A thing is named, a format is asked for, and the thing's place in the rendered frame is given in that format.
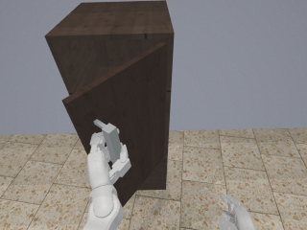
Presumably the cupboard door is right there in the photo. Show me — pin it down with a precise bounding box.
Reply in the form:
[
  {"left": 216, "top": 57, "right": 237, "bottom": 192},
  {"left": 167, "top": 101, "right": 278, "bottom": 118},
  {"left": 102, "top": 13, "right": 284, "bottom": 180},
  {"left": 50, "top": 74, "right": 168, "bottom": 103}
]
[{"left": 62, "top": 42, "right": 168, "bottom": 207}]

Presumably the robot left forearm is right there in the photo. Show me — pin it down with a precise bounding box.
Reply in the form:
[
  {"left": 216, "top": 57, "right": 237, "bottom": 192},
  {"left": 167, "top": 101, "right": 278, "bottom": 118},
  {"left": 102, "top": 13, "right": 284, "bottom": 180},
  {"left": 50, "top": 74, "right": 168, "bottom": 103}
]
[{"left": 82, "top": 184, "right": 124, "bottom": 230}]

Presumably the robot left hand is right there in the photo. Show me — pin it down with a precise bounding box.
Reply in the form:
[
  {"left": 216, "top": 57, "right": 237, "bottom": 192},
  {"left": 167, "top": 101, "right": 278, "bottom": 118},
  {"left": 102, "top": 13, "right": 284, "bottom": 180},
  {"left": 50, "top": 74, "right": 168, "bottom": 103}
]
[{"left": 86, "top": 128, "right": 131, "bottom": 191}]

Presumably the robot right hand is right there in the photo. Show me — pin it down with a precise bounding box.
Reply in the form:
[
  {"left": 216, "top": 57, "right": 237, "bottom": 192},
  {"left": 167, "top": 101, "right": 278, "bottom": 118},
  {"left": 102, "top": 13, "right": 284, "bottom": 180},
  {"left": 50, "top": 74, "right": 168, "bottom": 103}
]
[{"left": 218, "top": 193, "right": 255, "bottom": 230}]

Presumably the handle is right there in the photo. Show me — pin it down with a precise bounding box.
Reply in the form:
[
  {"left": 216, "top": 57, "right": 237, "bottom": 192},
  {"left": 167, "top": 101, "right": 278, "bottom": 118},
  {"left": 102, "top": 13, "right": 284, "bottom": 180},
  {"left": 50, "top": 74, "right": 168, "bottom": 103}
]
[{"left": 93, "top": 119, "right": 122, "bottom": 164}]

